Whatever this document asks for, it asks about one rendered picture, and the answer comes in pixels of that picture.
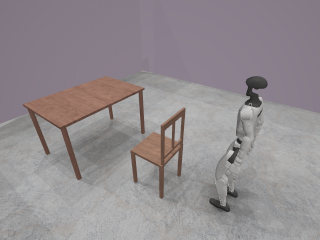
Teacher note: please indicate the robot left foot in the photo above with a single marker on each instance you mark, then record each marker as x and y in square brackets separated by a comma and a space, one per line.
[217, 204]

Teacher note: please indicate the left robot forearm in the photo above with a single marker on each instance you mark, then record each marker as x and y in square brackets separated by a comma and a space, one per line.
[244, 148]

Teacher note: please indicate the left robot upper arm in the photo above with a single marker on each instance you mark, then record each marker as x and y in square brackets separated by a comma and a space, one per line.
[246, 117]

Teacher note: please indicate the robot left hand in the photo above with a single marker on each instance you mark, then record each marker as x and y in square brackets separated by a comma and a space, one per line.
[234, 169]

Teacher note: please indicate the table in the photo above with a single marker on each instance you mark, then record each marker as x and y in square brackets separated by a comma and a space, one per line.
[67, 107]

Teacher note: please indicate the right robot upper arm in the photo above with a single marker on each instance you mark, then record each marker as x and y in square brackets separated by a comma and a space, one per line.
[261, 119]

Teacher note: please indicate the chair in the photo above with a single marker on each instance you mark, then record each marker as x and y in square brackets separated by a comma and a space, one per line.
[159, 149]

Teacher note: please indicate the robot right hand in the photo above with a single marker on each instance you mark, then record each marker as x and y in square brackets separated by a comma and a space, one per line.
[251, 147]

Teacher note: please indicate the right robot forearm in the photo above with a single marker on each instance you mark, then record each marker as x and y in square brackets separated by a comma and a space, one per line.
[258, 128]

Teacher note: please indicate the robot left shin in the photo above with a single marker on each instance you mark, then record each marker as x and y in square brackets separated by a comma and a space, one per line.
[221, 189]

